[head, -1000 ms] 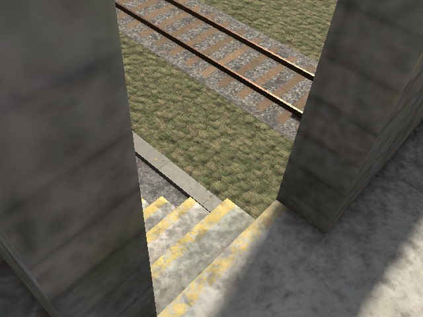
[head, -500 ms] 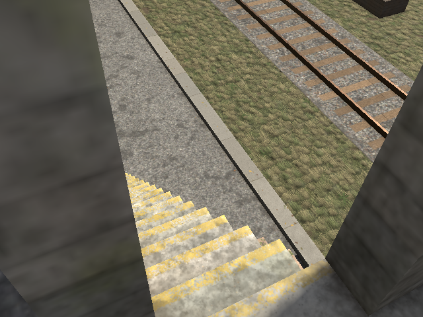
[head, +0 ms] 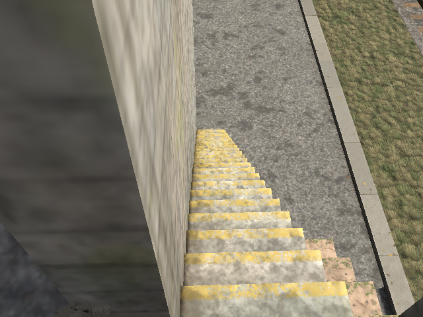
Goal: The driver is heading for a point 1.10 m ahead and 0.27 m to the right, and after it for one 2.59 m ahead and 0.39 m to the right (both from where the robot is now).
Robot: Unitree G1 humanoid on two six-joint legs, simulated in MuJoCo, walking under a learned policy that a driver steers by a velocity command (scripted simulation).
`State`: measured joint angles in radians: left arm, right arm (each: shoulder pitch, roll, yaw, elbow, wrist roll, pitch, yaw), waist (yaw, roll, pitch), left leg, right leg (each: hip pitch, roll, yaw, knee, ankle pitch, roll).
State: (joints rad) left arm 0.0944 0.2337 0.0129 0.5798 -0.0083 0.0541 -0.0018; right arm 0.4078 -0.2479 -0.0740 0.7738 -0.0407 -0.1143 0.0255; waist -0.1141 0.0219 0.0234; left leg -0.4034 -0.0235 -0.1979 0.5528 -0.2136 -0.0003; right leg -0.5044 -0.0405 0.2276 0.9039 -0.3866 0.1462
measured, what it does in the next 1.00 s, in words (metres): steps to the right: right foot, then left foot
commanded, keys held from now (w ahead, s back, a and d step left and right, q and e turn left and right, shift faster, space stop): shift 1.00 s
